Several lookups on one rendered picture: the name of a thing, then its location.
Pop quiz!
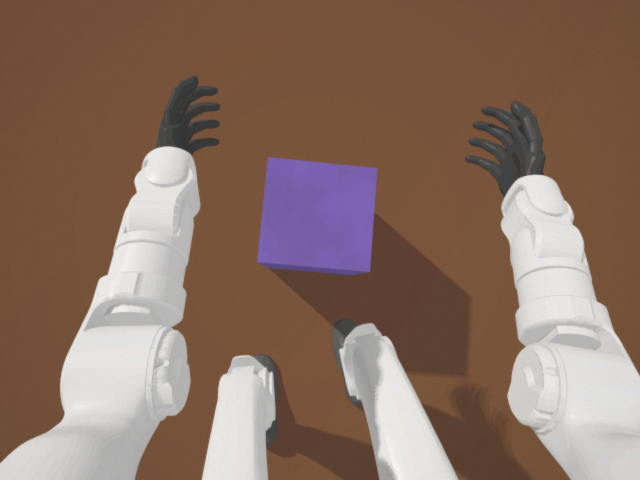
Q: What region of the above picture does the robot right shin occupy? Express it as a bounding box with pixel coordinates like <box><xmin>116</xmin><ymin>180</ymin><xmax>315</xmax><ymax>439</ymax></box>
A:
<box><xmin>344</xmin><ymin>323</ymin><xmax>397</xmax><ymax>396</ymax></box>

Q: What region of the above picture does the left robot thigh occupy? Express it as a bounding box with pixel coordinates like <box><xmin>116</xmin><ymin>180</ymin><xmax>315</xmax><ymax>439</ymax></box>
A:
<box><xmin>202</xmin><ymin>365</ymin><xmax>276</xmax><ymax>480</ymax></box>

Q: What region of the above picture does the robot right hand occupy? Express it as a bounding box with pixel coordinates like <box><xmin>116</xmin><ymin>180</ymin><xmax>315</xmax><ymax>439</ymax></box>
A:
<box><xmin>465</xmin><ymin>100</ymin><xmax>546</xmax><ymax>197</ymax></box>

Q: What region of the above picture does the right robot upper arm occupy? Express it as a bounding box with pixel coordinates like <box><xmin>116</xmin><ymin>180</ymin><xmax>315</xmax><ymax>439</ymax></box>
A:
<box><xmin>507</xmin><ymin>341</ymin><xmax>640</xmax><ymax>480</ymax></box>

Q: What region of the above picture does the robot right forearm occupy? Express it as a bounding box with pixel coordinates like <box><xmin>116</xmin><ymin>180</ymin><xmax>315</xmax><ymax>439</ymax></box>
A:
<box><xmin>501</xmin><ymin>175</ymin><xmax>640</xmax><ymax>377</ymax></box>

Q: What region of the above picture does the carton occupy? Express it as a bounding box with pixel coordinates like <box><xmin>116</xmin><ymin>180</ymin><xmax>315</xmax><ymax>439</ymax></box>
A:
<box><xmin>257</xmin><ymin>157</ymin><xmax>377</xmax><ymax>275</ymax></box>

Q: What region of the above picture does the left robot upper arm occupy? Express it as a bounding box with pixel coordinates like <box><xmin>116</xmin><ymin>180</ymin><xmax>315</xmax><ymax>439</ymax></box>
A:
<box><xmin>0</xmin><ymin>325</ymin><xmax>191</xmax><ymax>480</ymax></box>

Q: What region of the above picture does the robot left hand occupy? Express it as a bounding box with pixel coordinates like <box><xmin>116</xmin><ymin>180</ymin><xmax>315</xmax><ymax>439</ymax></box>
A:
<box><xmin>156</xmin><ymin>76</ymin><xmax>220</xmax><ymax>155</ymax></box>

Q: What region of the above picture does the robot left forearm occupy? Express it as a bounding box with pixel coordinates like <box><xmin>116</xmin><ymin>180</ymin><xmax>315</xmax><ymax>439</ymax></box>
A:
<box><xmin>60</xmin><ymin>147</ymin><xmax>200</xmax><ymax>412</ymax></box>

